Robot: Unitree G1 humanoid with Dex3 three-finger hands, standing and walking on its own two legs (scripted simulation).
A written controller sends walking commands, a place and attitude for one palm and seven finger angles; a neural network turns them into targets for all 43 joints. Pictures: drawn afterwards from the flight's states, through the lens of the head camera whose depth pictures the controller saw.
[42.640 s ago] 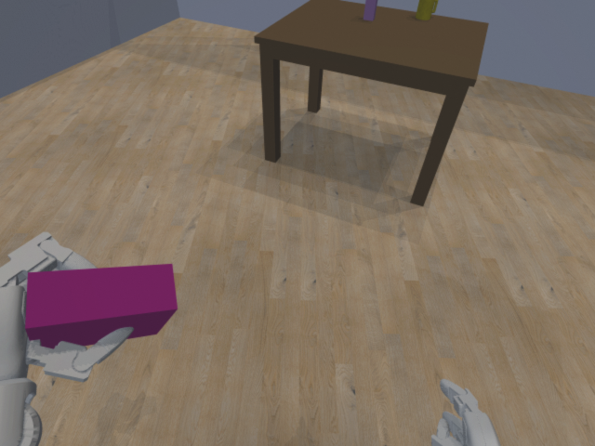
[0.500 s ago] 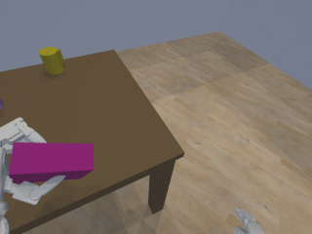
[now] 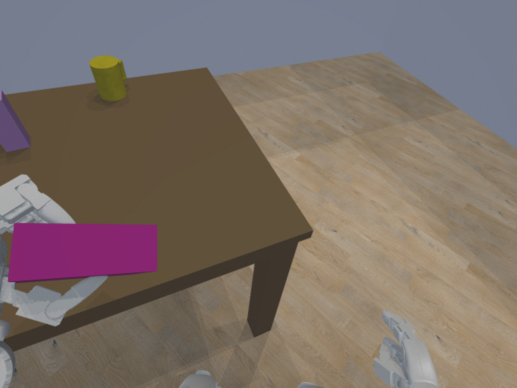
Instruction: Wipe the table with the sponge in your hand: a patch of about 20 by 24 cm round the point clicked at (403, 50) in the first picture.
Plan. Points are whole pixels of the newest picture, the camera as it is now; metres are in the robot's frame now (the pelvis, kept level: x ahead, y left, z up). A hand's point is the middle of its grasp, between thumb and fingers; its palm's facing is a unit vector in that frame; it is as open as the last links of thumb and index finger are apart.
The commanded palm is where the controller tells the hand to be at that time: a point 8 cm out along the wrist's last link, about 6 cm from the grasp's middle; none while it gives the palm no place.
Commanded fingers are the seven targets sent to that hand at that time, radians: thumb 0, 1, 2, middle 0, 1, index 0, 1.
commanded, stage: step back with the hand held close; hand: left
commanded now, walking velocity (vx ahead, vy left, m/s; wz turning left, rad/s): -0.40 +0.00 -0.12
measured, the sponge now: (105, 253) +0.23 +0.20 +0.16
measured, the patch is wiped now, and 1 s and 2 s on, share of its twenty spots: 1.00 1.00 1.00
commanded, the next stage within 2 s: stop stepping back and stand still in 0.58 s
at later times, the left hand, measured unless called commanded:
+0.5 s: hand (37, 309) +0.15 +0.22 +0.19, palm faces +0.39 -0.86 -0.34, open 9.2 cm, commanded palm +0.11 +0.26 +0.21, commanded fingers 0.00 0.10 1.30 -1.20 -1.60 -1.20 -1.60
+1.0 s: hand out of the picture +0.04 +0.19 +0.19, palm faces +0.24 -0.88 -0.41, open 9.2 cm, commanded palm +0.00 +0.25 +0.21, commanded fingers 0.00 0.10 1.30 -1.20 -1.60 -1.20 -1.60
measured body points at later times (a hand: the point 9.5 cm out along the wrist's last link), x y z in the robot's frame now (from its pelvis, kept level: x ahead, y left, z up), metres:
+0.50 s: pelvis -0.07 -0.01 +0.01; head -0.05 +0.00 +0.46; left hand +0.13 +0.26 +0.21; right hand +0.10 -0.22 -0.08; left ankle +0.07 +0.13 -0.70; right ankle -0.11 -0.12 -0.71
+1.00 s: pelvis -0.19 -0.02 +0.02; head -0.20 -0.01 +0.47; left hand +0.02 +0.24 +0.21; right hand -0.08 -0.28 -0.07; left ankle -0.10 +0.09 -0.69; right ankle -0.19 -0.11 -0.71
